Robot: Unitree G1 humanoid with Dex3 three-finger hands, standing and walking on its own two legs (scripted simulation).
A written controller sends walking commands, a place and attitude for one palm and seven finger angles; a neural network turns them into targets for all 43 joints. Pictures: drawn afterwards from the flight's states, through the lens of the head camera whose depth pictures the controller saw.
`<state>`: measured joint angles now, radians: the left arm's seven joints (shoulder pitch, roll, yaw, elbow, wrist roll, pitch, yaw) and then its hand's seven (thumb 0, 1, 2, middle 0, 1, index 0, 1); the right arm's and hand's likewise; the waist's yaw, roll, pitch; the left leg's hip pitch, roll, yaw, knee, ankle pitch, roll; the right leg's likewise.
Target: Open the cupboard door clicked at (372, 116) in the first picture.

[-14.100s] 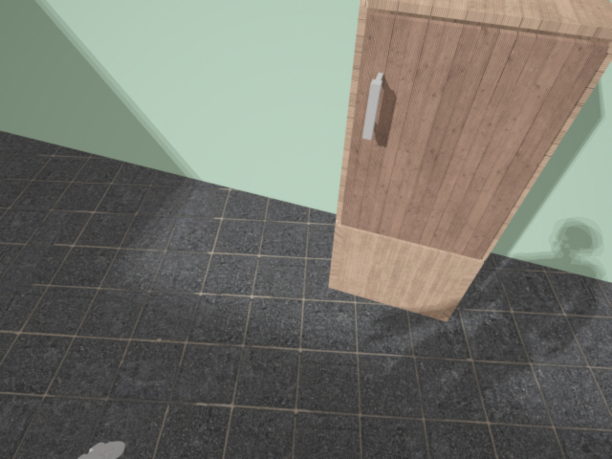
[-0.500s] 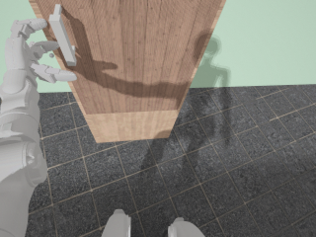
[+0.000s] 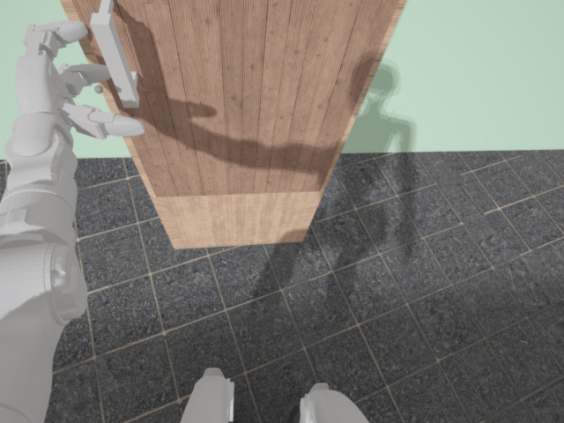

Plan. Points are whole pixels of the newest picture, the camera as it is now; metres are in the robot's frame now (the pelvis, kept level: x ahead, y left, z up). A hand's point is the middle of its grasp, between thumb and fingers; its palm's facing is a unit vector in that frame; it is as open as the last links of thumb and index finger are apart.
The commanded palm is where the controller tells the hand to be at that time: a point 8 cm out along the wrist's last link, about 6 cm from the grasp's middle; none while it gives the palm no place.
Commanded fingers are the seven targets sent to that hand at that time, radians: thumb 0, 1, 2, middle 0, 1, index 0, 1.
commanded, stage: move the hooked fingers beside the handle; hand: left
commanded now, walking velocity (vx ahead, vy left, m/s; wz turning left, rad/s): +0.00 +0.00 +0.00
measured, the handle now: (119, 55) +0.58 +0.21 +0.12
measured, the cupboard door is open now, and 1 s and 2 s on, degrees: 0 0 0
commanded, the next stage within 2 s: none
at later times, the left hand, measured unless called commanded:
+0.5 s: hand (89, 85) +0.53 +0.24 +0.11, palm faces +0.13 -0.99 +0.00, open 14.5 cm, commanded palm +0.52 +0.24 +0.11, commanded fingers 0.00 -0.50 0.30 -0.30 -1.20 -0.30 -1.20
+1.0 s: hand (86, 84) +0.53 +0.25 +0.11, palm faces +0.11 -0.99 +0.00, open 14.3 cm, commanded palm +0.52 +0.27 +0.11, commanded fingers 0.00 -0.50 0.30 -0.30 -1.20 -0.30 -1.20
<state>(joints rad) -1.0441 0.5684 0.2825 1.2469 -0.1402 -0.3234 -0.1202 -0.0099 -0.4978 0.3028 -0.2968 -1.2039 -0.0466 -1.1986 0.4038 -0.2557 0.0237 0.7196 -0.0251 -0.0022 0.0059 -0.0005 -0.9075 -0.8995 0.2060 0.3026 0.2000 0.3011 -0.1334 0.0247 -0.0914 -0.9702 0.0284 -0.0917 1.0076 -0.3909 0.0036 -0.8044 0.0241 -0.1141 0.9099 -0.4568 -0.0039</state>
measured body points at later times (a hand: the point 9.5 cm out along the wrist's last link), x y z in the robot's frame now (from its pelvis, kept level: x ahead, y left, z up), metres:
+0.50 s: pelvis +0.00 +0.01 +0.00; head +0.13 +0.04 +0.43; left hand +0.52 +0.29 +0.11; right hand -0.02 -0.26 -0.10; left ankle +0.04 +0.11 -0.68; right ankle -0.02 -0.13 -0.68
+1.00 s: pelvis +0.01 +0.01 +0.00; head +0.13 +0.04 +0.44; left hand +0.52 +0.30 +0.11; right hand -0.01 -0.26 -0.10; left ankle +0.04 +0.11 -0.68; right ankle -0.02 -0.13 -0.68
